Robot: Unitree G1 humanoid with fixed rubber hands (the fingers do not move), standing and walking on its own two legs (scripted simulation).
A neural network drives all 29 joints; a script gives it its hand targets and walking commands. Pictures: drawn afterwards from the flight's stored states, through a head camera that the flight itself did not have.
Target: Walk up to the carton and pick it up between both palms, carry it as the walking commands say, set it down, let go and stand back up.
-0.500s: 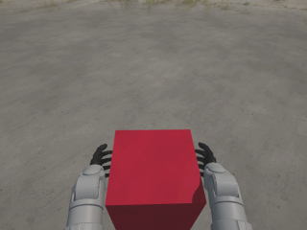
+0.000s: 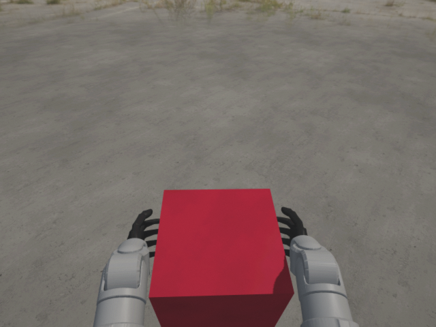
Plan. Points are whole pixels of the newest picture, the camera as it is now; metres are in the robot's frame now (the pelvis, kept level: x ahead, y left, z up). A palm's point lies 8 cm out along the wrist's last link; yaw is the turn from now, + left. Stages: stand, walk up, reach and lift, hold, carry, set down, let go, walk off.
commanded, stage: hold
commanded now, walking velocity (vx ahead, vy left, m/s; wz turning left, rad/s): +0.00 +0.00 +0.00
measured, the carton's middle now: (217, 266) +0.28 +0.00 -0.02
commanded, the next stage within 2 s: carry in 0.58 s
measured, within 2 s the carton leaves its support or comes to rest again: neither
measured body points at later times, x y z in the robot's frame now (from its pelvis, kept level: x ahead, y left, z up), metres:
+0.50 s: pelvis +0.00 +0.00 +0.00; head -0.06 +0.01 +0.45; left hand +0.29 +0.15 +0.04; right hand +0.29 -0.15 +0.04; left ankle +0.02 +0.11 -0.74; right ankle +0.01 -0.11 -0.74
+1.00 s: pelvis +0.11 +0.00 -0.01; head +0.09 -0.01 +0.44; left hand +0.39 +0.14 +0.06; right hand +0.38 -0.16 +0.06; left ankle +0.02 +0.12 -0.74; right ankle +0.05 -0.10 -0.73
